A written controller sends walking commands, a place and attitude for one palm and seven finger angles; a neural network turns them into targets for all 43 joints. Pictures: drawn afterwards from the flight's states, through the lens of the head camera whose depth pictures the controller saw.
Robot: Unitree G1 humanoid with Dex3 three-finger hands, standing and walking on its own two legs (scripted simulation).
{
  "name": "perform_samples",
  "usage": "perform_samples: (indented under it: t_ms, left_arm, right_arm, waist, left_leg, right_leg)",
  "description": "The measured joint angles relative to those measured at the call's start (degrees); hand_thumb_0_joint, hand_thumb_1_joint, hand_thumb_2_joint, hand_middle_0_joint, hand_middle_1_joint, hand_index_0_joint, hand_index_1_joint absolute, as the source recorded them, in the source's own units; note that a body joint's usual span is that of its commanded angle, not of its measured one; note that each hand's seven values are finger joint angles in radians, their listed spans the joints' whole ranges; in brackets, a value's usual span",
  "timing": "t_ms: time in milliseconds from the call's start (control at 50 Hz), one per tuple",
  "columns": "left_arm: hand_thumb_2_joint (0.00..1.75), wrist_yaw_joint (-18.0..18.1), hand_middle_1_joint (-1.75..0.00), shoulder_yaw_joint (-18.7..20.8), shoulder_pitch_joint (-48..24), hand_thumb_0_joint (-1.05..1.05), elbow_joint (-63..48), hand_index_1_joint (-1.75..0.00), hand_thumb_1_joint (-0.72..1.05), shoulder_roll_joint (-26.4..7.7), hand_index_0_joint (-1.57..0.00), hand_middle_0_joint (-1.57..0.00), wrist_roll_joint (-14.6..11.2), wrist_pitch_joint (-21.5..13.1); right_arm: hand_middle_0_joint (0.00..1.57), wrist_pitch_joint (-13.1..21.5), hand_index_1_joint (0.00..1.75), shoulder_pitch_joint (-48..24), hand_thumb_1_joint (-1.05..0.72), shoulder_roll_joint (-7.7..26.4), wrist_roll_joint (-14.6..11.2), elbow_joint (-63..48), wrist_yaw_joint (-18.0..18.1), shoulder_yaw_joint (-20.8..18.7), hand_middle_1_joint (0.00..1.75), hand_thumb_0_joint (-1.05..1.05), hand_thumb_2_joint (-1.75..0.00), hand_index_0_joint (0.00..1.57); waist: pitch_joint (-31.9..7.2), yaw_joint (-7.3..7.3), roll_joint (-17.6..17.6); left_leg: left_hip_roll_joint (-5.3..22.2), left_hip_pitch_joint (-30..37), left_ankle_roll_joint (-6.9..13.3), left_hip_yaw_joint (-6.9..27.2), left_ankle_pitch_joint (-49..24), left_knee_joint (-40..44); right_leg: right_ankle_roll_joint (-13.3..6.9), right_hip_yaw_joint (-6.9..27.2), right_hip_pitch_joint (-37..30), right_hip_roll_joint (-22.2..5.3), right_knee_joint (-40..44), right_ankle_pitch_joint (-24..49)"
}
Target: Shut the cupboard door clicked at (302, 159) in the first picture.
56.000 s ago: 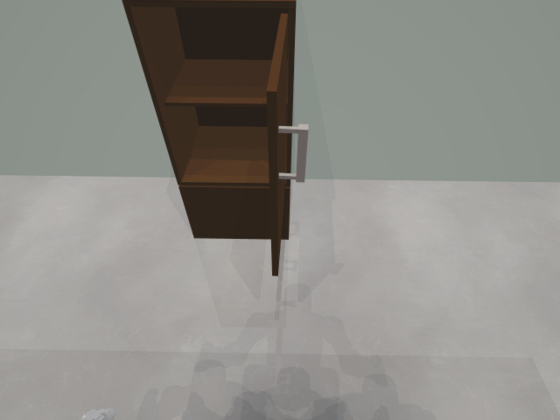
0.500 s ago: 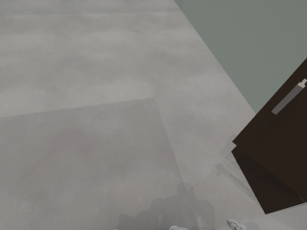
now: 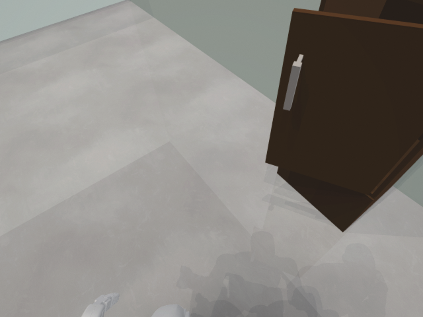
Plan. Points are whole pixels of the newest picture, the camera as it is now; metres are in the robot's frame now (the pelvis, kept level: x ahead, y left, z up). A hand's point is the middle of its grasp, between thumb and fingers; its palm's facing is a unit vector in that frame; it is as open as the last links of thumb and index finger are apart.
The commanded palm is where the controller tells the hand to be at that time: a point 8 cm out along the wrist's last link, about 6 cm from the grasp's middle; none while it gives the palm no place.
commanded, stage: turn to face it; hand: left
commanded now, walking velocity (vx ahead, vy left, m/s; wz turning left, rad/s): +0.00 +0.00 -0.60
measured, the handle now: (293, 83) +0.68 -0.20 +0.03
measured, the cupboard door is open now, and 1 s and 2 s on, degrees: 29 29 29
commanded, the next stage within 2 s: take the last steps up to it in 0.58 s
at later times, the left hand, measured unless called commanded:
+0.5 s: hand (119, 315) +0.15 +0.22 -0.16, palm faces -0.22 -0.95 -0.22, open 7.4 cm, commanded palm none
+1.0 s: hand (152, 309) +0.16 +0.16 -0.18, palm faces -0.35 -0.93 -0.13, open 7.4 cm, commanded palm none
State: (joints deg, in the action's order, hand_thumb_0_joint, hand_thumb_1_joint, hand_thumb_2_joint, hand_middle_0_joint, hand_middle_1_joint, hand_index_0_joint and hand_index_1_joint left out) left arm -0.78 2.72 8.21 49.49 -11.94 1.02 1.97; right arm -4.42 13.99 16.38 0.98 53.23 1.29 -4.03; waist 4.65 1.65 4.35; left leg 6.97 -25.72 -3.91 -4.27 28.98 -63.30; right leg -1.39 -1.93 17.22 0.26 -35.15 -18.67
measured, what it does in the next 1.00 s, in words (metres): steps on the spot, turning right: left foot, then right foot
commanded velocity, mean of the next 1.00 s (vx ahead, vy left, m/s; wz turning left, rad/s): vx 0.09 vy -0.04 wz -0.33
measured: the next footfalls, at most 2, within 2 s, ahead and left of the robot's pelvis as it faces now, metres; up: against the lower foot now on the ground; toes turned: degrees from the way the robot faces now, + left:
left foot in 0.30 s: +0.09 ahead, +0.14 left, +0.00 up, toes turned -6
right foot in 0.64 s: +0.01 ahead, -0.12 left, +0.00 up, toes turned -21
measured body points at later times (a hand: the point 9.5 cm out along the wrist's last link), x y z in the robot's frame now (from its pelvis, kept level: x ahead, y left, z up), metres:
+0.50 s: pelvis +0.02 +0.03 +0.01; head +0.06 +0.04 +0.46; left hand +0.16 +0.27 -0.14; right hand +0.04 -0.23 -0.12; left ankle +0.05 +0.15 -0.73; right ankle -0.04 -0.09 -0.66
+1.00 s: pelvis +0.06 +0.00 +0.00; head +0.08 +0.03 +0.45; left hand +0.18 +0.21 -0.17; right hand +0.00 -0.25 -0.13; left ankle +0.10 +0.09 -0.73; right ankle -0.03 -0.10 -0.72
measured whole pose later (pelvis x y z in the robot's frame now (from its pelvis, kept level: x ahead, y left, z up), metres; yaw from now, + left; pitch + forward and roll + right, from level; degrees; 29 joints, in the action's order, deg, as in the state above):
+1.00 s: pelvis +0.06 +0.00 +0.00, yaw -23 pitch +1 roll -2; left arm -1.3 3.0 15.7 57.1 -11.3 1.0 2.0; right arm 0.8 15.8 11.2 2.1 54.7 0.6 -2.0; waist -0.2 0.8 -2.1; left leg 3.5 -17.5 0.0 -6.0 17.8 -34.8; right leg -1.5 0.8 14.8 1.6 -37.9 -24.2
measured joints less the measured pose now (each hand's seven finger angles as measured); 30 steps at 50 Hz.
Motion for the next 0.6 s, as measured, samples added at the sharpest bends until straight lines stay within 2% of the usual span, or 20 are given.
perform_samples:
  t_ms: [80,200,240,280,300,320,360,400,440,500,560,600]
  left_arm:
    - [0.9,0.3,-0.3,-0.35,0.97,0.0,0.41,-0.3,0.9,0.28,-0.2,-0.2,0.01,0.31]
    - [0.9,-0.05,-0.3,-0.25,2.2,0.0,1.12,-0.3,0.9,0.25,-0.2,-0.2,0.36,0.57]
    - [0.9,-0.04,-0.3,0.06,2.55,0.0,1.39,-0.3,0.9,-0.02,-0.2,-0.2,0.46,0.76]
    - [0.9,0.02,-0.3,0.42,3.09,0.0,1.64,-0.3,0.9,-0.48,-0.2,-0.2,0.22,1.14]
    - [0.9,0.04,-0.3,0.6,3.48,0.0,1.65,-0.3,0.9,-0.74,-0.2,-0.2,-0.04,1.41]
    - [0.9,0.05,-0.3,0.86,3.34,0.0,2.02,-0.3,0.9,-1.34,-0.2,-0.2,-0.24,1.71]
    - [0.9,-0.04,-0.3,1.39,3.27,0.0,2.47,-0.3,0.9,-2.39,-0.2,-0.2,-0.09,2.34]
    - [0.9,-0.45,-0.3,1.92,3.31,0.0,2.8,-0.3,0.9,-3.09,-0.2,-0.2,0.21,2.67]
    - [0.9,-0.86,-0.3,2.18,3.18,0.0,2.86,-0.3,0.91,-3.42,-0.2,-0.2,0.26,2.84]
    - [0.9,-1.06,-0.3,2.12,2.94,0.0,2.67,-0.3,0.91,-3.29,-0.19,-0.2,0.13,2.91]
    - [0.9,-1.11,-0.3,1.68,2.48,0.0,2.66,-0.3,0.91,-2.75,-0.19,-0.2,0.09,2.72]
    - [0.9,-1.11,-0.3,1.34,2.24,0.0,2.62,-0.3,0.91,-2.26,-0.19,-0.2,0.05,2.29]
  right_arm:
    - [0.2,0.52,0.3,-1.66,-0.91,-0.86,0.06,-1.37,-0.51,0.38,0.29,0.01,-0.9,0.2]
    - [0.2,1.21,0.3,-3.5,-0.91,-2.37,-0.17,-3.05,-0.65,0.82,0.29,0.01,-0.9,0.2]
    - [0.2,1.59,0.3,-3.9,-0.91,-2.91,-0.4,-3.37,-0.54,1.02,0.29,0.0,-0.9,0.2]
    - [0.2,2.35,0.3,-3.93,-0.91,-3.32,-0.55,-3.74,-0.39,1.44,0.29,0.0,-0.9,0.2]
    - [0.2,2.95,0.3,-3.69,-0.91,-3.39,-0.44,-3.99,-0.32,1.69,0.29,0.0,-0.9,0.2]
    - [0.2,3.33,0.3,-3.77,-0.91,-3.94,-0.25,-3.92,-0.22,1.91,0.29,0.0,-0.9,0.2]
    - [0.2,3.45,0.3,-3.56,-0.91,-4.92,0.37,-4.11,-0.17,2.73,0.29,0.0,-0.9,0.2]
    - [0.2,3.52,0.3,-2.83,-0.91,-5.64,0.77,-4.21,0.05,3.29,0.29,0.0,-0.9,0.21]
    - [0.2,3.46,0.3,-2.15,-0.91,-5.95,0.96,-4.06,0.27,3.55,0.3,0.0,-0.9,0.21]
    - [0.2,3.36,0.3,-1.51,-0.91,-5.9,1.1,-3.3,0.38,3.38,0.3,0.0,-0.9,0.21]
    - [0.2,3.2,0.3,-0.85,-0.91,-5.43,1.06,-2.23,0.2,2.87,0.3,0.0,-0.9,0.21]
    - [0.2,2.91,0.3,-0.27,-0.91,-4.87,0.88,-1.38,-0.02,2.45,0.3,0.0,-0.9,0.21]
  waist:
    - [-0.29,-0.19,-1.95]
    - [-0.92,-1.2,-3.69]
    - [-1.18,-1.75,-4.41]
    - [-1.67,-2.09,-5.04]
    - [-2.2,-2.09,-5.01]
    - [-2.12,-2.07,-5.92]
    - [-1.67,-2.33,-7.09]
    - [-1.57,-2.28,-7.27]
    - [-1.33,-2.24,-6.76]
    - [-0.84,-2.08,-5.37]
    - [-0.44,-1.49,-3.86]
    - [-0.41,-1.11,-2.91]
  left_leg:
    - [-1.2,-3.2,-0.98,1.87,-5.01,0.07]
    - [-2.66,-1.13,-1.26,3.08,-5.64,10.82]
    - [-3.57,1.3,-0.92,2.94,-5.71,16.98]
    - [-4.32,5.18,-0.46,2.58,-10.0,26.15]
    - [-4.06,6.69,0.64,2.52,-12.52,30.07]
    - [-4.25,6.58,1.94,1.84,-12.88,29.59]
    - [-3.8,7.31,3.46,0.2,-11.95,28.8]
    - [-3.01,8.68,3.76,-0.91,-12.0,30.23]
    - [-2.15,9.9,3.65,-1.69,-12.71,31.98]
    - [-0.78,11.04,3.34,-2.91,-13.23,33.34]
    - [0.45,11.35,2.73,-4.05,-12.64,32.71]
    - [1.22,11.0,2.1,-4.75,-11.54,30.91]
  right_leg:
    - [-0.29,2.76,-1.16,0.39,4.36,2.79]
    - [0.2,5.92,-1.3,1.55,5.75,3.69]
    - [0.69,7.05,-0.84,1.86,4.88,3.23]
    - [1.45,8.22,0.12,2.39,2.92,2.2]
    - [1.8,8.6,1.1,2.99,1.18,1.31]
    - [1.93,8.7,2.53,2.84,-2.56,-2.57]
    - [2.23,7.26,5.96,2.7,-13.57,-8.71]
    - [2.88,5.13,8.71,2.21,-22.9,-9.44]
    - [3.47,3.32,9.9,1.29,-27.19,-8.75]
    - [3.91,1.56,8.88,-0.07,-24.28,-8.44]
    - [3.58,0.28,5.46,-0.83,-15.01,-7.97]
    - [3.08,-0.51,2.36,-0.84,-7.64,-4.51]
